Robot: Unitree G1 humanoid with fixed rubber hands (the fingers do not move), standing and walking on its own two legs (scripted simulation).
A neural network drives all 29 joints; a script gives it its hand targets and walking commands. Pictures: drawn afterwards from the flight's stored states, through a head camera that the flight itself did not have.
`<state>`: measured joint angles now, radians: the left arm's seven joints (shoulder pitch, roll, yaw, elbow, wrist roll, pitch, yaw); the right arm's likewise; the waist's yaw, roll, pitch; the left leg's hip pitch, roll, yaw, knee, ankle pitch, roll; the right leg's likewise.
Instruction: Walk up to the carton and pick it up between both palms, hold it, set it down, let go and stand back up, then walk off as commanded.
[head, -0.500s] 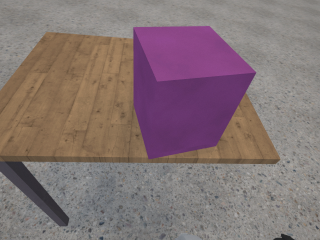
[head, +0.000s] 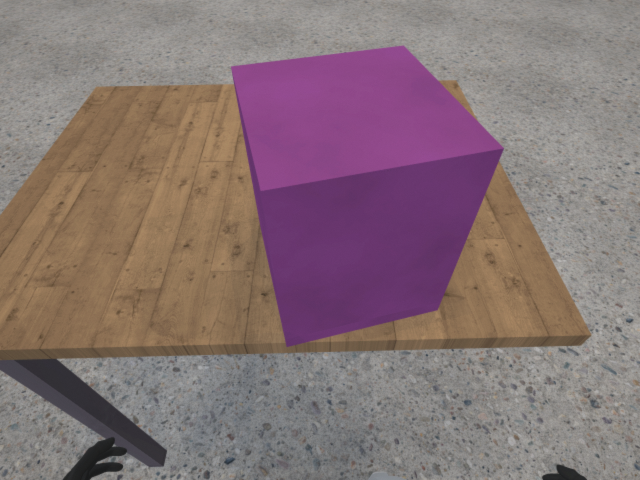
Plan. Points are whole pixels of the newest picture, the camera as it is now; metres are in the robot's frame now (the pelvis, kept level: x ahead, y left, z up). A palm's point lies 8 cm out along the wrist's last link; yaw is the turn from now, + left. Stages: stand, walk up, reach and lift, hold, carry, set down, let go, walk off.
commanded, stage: walk up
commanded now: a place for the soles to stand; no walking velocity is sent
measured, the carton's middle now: (343, 199) +0.41 -0.02 +0.16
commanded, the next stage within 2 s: none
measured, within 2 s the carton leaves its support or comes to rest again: neither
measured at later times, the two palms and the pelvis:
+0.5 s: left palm out of the picture +0.15 +0.30 -0.08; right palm out of the picture +0.10 -0.34 -0.06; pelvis +0.00 -0.01 +0.00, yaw +0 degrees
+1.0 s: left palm out of the picture +0.12 +0.29 -0.09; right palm out of the picture +0.06 -0.35 -0.07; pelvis -0.03 -0.02 -0.01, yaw -1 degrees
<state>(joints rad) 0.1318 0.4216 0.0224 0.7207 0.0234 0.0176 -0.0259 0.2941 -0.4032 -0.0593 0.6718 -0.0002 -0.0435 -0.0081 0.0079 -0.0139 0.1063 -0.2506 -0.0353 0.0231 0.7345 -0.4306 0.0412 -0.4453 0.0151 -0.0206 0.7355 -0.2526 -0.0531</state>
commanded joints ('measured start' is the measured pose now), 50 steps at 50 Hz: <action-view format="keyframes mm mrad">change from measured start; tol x32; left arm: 1 -5 212 89 -26 14 -24 -9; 50 -19 178 76 -69 2 41 -13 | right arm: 1 -80 -242 -52 -3 -27 -38 -29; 50 44 -358 -87 24 -44 -41 -63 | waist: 1 37 -20 -59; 50 -14 119 16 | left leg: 1 -235 183 -207 -170 150 75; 18 -102 136 -200 -187 90 59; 26 -130 401 -367 -143 610 210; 33 -227 -1 -105 350 -210 -13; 47 55 41 15 -148 106 26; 50 -102 417 -639 -447 -153 197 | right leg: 1 233 -116 184 -173 10 -46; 20 43 -64 126 17 181 -50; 25 18 -50 131 196 -267 -8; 31 393 -330 458 -240 577 -224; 45 76 -207 296 -359 -216 -139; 50 -118 25 131 247 -303 31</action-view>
